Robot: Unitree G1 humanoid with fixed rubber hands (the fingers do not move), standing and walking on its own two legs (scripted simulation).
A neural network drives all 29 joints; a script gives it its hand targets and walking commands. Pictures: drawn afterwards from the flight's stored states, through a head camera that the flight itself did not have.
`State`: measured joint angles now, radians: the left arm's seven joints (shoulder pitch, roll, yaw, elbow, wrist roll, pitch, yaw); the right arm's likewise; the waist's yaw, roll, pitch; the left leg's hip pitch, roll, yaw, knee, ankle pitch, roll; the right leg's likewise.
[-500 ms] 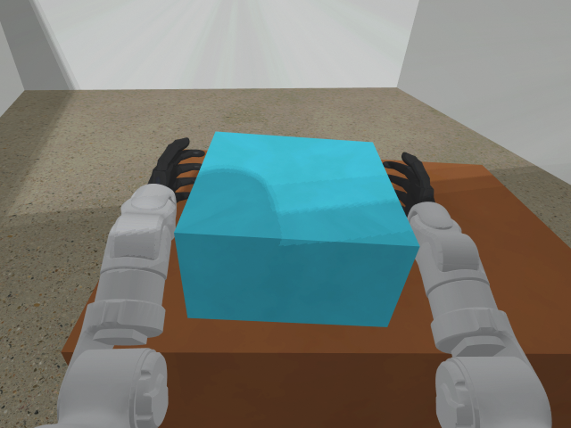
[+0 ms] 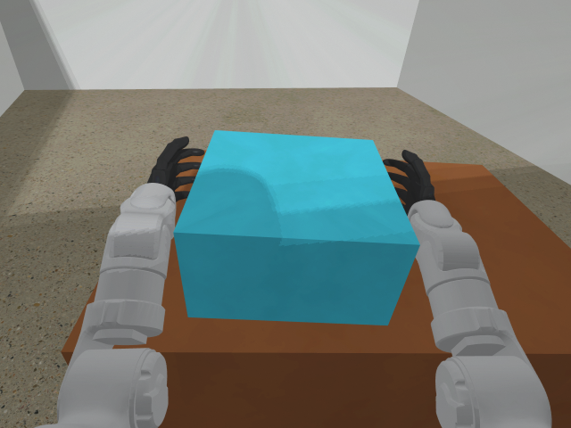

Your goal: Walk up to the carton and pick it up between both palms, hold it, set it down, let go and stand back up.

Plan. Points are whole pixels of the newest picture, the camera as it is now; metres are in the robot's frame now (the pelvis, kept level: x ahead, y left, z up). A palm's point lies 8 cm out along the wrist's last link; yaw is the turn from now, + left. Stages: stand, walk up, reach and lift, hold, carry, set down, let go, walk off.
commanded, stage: hold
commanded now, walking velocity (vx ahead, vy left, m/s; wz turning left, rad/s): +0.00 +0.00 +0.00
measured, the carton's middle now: (292, 217) +0.38 +0.01 +0.17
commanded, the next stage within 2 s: none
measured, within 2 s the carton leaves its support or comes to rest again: neither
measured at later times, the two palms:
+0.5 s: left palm (163, 190) +0.36 +0.19 +0.21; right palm (418, 206) +0.37 -0.16 +0.21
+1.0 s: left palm (163, 190) +0.36 +0.19 +0.21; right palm (418, 204) +0.37 -0.16 +0.22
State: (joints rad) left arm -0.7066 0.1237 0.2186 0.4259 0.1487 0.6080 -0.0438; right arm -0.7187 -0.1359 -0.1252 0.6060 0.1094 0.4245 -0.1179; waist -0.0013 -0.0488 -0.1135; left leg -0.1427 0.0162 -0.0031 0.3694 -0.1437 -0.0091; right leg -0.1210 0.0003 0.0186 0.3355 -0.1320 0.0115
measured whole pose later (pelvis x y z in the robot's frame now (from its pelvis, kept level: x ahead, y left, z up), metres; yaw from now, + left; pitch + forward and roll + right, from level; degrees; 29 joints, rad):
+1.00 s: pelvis +0.00 +0.00 +0.00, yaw +0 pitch -5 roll +0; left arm -0.71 0.12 0.22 0.42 0.16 0.62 -0.05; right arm -0.72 -0.14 -0.13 0.60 0.11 0.42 -0.12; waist 0.00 -0.05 -0.11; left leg -0.14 0.02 0.00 0.37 -0.14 -0.01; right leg -0.12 0.00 0.02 0.34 -0.13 0.01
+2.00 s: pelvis +0.00 +0.00 +0.00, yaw +0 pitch -5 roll +0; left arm -0.71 0.12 0.22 0.41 0.16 0.62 -0.05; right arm -0.72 -0.14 -0.13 0.59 0.11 0.42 -0.12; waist 0.00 -0.05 -0.11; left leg -0.14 0.02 0.00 0.37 -0.14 -0.01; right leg -0.12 0.00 0.02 0.34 -0.13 0.01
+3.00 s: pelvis +0.00 +0.00 +0.00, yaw +0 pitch -5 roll +0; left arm -0.70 0.12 0.22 0.41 0.17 0.63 -0.06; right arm -0.72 -0.14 -0.13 0.61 0.11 0.41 -0.11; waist 0.00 -0.05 -0.10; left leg -0.14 0.02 0.00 0.37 -0.14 -0.01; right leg -0.12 0.00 0.02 0.34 -0.13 0.01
